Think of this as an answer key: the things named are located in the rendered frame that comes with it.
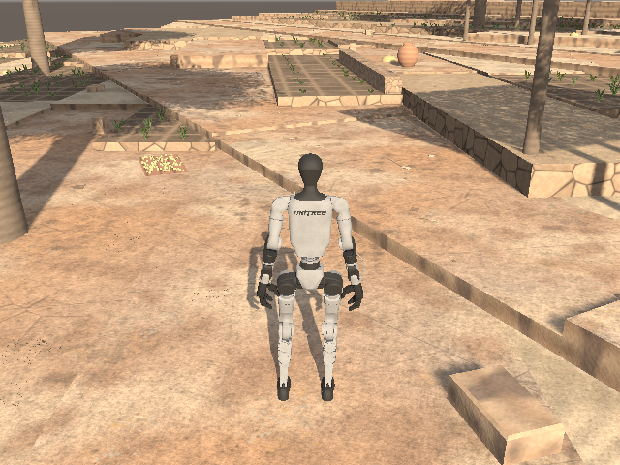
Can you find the robot left hand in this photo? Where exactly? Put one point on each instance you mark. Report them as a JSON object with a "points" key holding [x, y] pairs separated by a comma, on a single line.
{"points": [[263, 296]]}

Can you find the robot left shin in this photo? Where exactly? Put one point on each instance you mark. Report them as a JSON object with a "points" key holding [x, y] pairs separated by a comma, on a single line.
{"points": [[284, 356]]}

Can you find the robot left upper arm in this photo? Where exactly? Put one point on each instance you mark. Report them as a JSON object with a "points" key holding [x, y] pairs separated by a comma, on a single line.
{"points": [[276, 218]]}

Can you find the robot right hand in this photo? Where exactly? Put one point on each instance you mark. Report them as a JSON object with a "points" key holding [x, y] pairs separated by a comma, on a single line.
{"points": [[356, 299]]}

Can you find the robot head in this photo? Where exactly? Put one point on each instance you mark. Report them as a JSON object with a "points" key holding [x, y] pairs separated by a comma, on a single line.
{"points": [[310, 168]]}

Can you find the robot right upper arm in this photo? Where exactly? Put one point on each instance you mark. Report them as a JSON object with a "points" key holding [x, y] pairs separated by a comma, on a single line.
{"points": [[341, 206]]}

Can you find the left robot forearm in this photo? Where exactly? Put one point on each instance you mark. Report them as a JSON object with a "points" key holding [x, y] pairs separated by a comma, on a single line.
{"points": [[269, 257]]}

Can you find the right robot forearm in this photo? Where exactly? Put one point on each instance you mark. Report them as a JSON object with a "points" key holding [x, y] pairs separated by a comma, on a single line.
{"points": [[350, 257]]}

